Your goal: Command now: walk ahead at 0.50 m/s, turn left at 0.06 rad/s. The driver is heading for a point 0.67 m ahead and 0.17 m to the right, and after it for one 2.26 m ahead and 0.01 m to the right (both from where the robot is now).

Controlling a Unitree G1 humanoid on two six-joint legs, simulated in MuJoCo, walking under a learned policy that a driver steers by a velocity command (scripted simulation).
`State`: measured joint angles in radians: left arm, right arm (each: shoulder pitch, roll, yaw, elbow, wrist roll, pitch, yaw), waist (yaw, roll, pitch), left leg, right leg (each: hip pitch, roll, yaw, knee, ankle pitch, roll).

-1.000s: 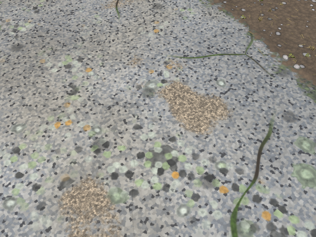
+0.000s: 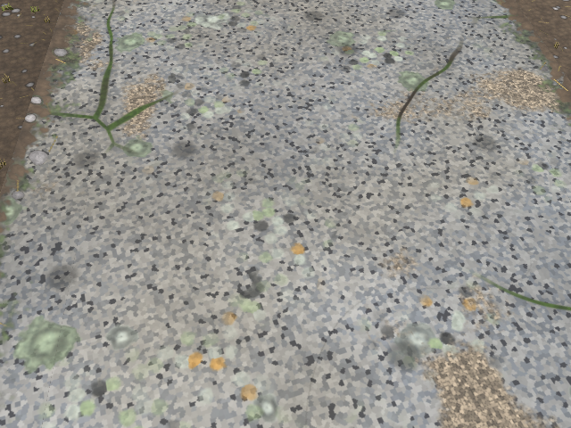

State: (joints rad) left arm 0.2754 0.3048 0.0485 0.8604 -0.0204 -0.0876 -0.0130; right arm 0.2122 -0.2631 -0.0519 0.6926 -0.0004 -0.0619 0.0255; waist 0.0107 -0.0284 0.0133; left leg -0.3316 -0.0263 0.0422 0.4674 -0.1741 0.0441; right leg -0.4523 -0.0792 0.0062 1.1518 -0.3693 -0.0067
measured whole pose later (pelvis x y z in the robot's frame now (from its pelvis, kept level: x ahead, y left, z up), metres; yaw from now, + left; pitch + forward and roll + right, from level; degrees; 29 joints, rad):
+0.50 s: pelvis +0.27 -0.07 +0.00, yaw -1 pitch +2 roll +0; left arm 0.18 0.27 0.04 0.81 0.00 -0.08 -0.04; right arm 0.31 -0.29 -0.05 0.82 0.02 -0.07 0.00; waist 0.00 0.02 0.02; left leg -0.40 0.04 -0.03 1.15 -0.39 0.03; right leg -0.37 0.02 -0.05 0.50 -0.17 -0.06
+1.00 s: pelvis +0.53 -0.02 -0.01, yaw -6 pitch +2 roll -1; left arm 0.34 0.30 0.06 0.89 -0.02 -0.04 0.01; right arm 0.06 -0.26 -0.04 0.72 -0.02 -0.09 0.02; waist 0.05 -0.02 0.05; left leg -0.44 0.03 0.06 0.54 -0.14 0.02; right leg -0.32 0.01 0.07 1.09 -0.54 0.02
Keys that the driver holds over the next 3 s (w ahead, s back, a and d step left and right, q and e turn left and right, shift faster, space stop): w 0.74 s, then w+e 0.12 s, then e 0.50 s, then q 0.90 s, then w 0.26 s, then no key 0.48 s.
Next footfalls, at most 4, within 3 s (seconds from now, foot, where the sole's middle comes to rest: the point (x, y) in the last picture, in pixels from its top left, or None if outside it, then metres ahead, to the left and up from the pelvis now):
0.36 right None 0.36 -0.16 -0.77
0.90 left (259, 351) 0.66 0.08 -0.77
1.38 right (363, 351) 0.67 -0.18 -0.77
1.84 left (268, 346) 0.68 0.06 -0.77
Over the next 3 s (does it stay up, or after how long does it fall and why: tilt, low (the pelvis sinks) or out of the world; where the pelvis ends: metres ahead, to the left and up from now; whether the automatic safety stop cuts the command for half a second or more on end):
stays up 0.79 0.02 0.00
